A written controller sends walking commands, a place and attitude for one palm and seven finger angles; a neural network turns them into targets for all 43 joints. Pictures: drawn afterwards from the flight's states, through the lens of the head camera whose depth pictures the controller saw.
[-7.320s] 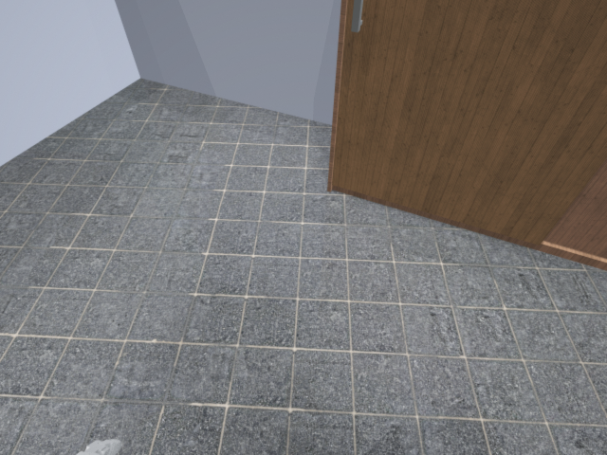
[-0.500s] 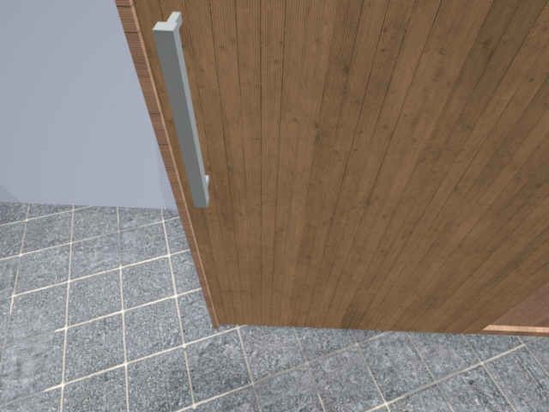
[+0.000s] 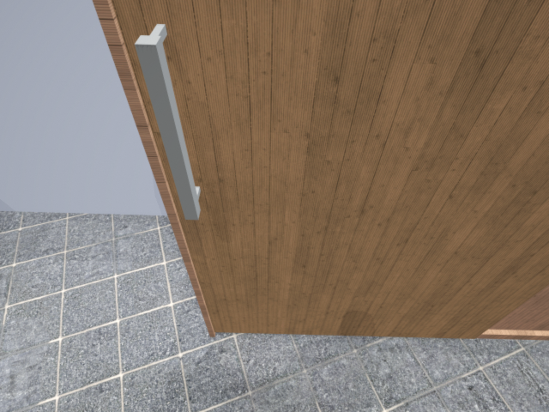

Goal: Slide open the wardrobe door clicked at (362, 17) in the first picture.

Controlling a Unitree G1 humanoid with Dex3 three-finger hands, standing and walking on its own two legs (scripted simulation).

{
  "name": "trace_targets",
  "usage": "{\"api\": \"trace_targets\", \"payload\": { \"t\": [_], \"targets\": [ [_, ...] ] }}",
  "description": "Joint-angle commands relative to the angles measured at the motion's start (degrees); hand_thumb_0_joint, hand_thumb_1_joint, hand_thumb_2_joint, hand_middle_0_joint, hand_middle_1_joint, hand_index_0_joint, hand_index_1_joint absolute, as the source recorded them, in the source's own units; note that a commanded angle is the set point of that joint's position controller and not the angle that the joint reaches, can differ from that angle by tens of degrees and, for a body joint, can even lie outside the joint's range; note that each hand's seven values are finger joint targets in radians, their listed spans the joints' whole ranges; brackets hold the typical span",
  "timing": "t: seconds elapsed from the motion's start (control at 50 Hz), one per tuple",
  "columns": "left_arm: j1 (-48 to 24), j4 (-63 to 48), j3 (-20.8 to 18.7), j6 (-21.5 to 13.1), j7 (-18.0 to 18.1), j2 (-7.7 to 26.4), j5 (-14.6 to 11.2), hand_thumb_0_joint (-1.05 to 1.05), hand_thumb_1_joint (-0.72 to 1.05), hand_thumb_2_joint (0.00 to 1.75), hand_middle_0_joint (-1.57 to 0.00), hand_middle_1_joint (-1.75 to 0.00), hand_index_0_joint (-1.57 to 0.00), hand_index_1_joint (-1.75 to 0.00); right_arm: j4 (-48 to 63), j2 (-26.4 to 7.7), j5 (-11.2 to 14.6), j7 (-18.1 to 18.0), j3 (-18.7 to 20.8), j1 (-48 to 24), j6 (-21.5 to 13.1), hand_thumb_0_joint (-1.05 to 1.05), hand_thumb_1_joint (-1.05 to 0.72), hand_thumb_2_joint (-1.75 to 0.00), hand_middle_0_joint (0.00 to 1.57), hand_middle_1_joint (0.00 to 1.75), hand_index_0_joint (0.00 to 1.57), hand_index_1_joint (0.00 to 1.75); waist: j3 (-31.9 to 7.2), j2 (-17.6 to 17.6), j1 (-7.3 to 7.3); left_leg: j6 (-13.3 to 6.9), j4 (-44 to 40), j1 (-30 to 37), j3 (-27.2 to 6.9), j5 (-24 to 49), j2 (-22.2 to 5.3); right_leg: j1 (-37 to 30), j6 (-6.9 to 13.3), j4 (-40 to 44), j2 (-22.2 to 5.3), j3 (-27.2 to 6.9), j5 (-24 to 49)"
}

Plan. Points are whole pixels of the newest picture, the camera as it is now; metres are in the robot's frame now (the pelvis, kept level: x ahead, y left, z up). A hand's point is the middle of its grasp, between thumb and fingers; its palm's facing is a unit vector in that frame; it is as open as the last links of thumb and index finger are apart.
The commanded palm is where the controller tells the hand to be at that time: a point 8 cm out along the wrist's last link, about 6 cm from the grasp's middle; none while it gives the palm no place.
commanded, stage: come to a stop and stand still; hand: left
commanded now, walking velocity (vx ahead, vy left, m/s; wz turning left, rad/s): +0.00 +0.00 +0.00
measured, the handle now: (179, 138) +0.45 +0.18 +0.16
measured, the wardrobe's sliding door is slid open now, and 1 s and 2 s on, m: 0.00 0.00 0.00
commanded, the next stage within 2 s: look again from close up in 0.06 s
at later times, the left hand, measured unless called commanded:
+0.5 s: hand out of the picture +0.01 +0.20 -0.17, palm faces -0.01 -0.97 -0.24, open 7.4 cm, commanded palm none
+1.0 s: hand out of the picture +0.04 +0.19 -0.16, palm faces +0.13 -0.97 -0.22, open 7.4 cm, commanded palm +0.09 +0.24 -0.07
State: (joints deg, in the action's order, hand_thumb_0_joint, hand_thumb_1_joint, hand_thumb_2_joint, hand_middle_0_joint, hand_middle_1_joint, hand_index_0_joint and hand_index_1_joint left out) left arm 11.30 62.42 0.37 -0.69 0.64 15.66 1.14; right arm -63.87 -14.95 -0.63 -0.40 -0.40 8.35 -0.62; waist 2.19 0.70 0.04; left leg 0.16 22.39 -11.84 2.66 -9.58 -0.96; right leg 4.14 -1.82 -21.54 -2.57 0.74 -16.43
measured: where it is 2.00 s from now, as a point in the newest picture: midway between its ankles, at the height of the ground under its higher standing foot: outside the picture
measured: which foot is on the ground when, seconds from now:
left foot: down 0.00-1.00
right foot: down 0.00-1.00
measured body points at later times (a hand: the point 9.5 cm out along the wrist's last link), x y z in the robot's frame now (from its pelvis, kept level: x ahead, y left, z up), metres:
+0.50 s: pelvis +0.00 -0.01 +0.00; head +0.01 +0.00 +0.45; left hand +0.01 +0.25 -0.15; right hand +0.04 -0.26 -0.15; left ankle +0.03 +0.12 -0.74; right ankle -0.05 -0.14 -0.74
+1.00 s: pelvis +0.00 +0.00 +0.00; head +0.02 +0.00 +0.45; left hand +0.03 +0.24 -0.14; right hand +0.04 -0.25 -0.15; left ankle +0.03 +0.12 -0.74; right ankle -0.05 -0.14 -0.74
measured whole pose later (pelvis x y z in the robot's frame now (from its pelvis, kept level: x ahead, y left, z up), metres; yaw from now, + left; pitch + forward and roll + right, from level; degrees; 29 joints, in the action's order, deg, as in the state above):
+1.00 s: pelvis +0.00 +0.00 +0.00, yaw +0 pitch -1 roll +0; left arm 20.9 43.2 -2.5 3.8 1.9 11.3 -2.7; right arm -58.9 -11.8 0.9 -2.3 -0.5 14.0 -3.0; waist 3.4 0.4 0.9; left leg 0.6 25.3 -13.4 2.1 -10.6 -1.7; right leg 5.3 -1.3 -23.8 -1.8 1.1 -17.1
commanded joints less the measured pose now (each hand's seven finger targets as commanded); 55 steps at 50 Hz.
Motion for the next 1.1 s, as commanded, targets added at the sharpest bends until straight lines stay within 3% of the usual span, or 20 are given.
{"api": "trace_targets", "payload": {
  "t": [0.0,0.9,0.92,0.94,0.96,0.98,1.0,1.02,1.04,1.08],
  "targets": [
    [1.67,-2.41,-1.83,-1.07,0.67,8.82,-0.2,0.0,0.9,0.9,-0.2,-0.3,-0.2,-0.3,2.71,-9.11,0.04,-0.59,1.69,-0.29,-1.29,0.0,-0.9,-0.9,0.2,0.3,0.2,0.3,-3.1,-0.72,0.26,-1.18,-2.15,5.86,-4.98,12.52,-5.81,4.0,2.1,3.8,-4.68,-2.87,12.48],
    [6.63,-0.31,-1.43,-0.99,1.01,4.05,-0.31,0.0,0.9,0.9,-0.2,-0.3,-0.2,-0.3,0.73,-4.62,0.09,-1.03,1.41,4.07,-1.18,0.0,-0.9,-0.9,0.2,0.3,0.2,0.3,-0.14,-0.16,0.51,-0.79,-2.63,4.36,-4.79,8.99,-5.37,5.26,2.07,4.82,-4.19,-2.34,8.74],
    [10.4,0.35,-0.55,-2.1,3.66,0.71,0.56,0.0,0.9,0.9,-0.2,-0.3,-0.2,-0.3,4.9,-3.28,0.4,-0.47,1.36,2.11,-1.59,0.0,-0.9,-0.9,0.2,0.3,0.2,0.3,2.71,-1.56,0.9,0.4,10.13,1.14,-1.91,13.27,-5.38,9.05,1.41,4.07,-6.47,-6.67,26.14],
    [-32.96,-86.61,-12.74,-14.26,2.92,18.01,-10.81,0.0,0.88,0.89,-0.2,-0.32,-0.2,-0.32,22.96,-10.73,3.11,-3.12,2.95,4.34,-8.69,0.0,-0.9,-0.9,0.2,0.3,0.2,0.3,-24.51,-10.23,-5.14,-1.41,3.2,17.63,-1.47,15.75,1.24,4.94,2.96,-3.61,-0.11,1.47,25.66],
    [-20.8,-83.18,-15.35,-13.92,5.4,20.96,-7.11,0.0,0.85,0.88,-0.2,-0.33,-0.2,-0.33,22.68,-5.2,3.33,-5.9,0.9,0.07,-12.65,0.0,-0.9,-0.9,0.2,0.3,0.2,0.3,-20.43,-15.04,-0.5,-0.92,2.71,19.88,0.4,17.01,-0.96,8.71,3.1,-6.29,1.48,2.18,16.47],
    [8.74,-69.97,-5.44,-7.57,4.85,1.34,-8.45,0.0,0.83,0.87,-0.21,-0.34,-0.21,-0.34,23.46,-4.17,2.41,-5.33,2.2,1.96,-15.36,0.0,-0.9,-0.9,0.2,0.3,0.2,0.3,-18.26,-14.97,0.27,-0.65,1.61,16.05,-1.28,18.77,-2.48,11.12,3.18,-9.35,2.44,5.78,7.79],
    [10.49,-63.44,-5.31,-5.79,4.31,-2.94,-9.81,0.0,0.81,0.86,-0.21,-0.36,-0.21,-0.36,21.7,-4.4,3.47,-4.92,2.59,3.53,-15.67,0.0,-0.9,-0.9,0.2,0.3,0.2,0.3,-11.8,-7.91,-2.06,-0.69,3.67,9.79,-2.22,13.37,-0.99,14.41,2.44,-8.8,2.65,5.9,6.58],
    [4.7,-66.72,-7.13,-8.66,3.05,-0.89,-10.58,0.0,0.78,0.85,-0.21,-0.37,-0.21,-0.37,25.45,-5.74,3.09,-4.69,3.54,1.83,-16.03,0.0,-0.9,-0.9,0.2,0.3,0.2,0.3,-4.81,-3.83,-2.96,-0.61,5.95,2.75,-3.2,6.28,-0.37,18.16,1.93,-7.8,2.55,6.28,5.73],
    [7.93,-61.35,-10.46,-12.03,1.57,0.6,-10.72,0.0,0.76,0.84,-0.21,-0.39,-0.21,-0.39,25.69,-6.26,1.96,-4.62,4.53,1.84,-16.15,0.0,-0.9,-0.9,0.2,0.3,0.2,0.3,-4.0,2.3,-3.03,-0.55,8.85,-2.21,-3.12,2.26,0.21,22.36,1.68,-8.56,2.88,6.68,3.27],
    [21.8,-50.57,-11.39,-19.75,-4.35,-3.99,-12.4,0.0,0.71,0.82,-0.21,-0.42,-0.21,-0.42,28.3,-5.06,1.36,-3.28,5.3,0.02,-16.01,0.0,-0.9,-0.9,0.2,0.3,0.2,0.3,-4.01,9.79,1.32,0.62,14.54,-11.78,-2.21,0.44,0.63,27.12,2.03,-14.57,3.75,7.29,1.14]
  ]
}}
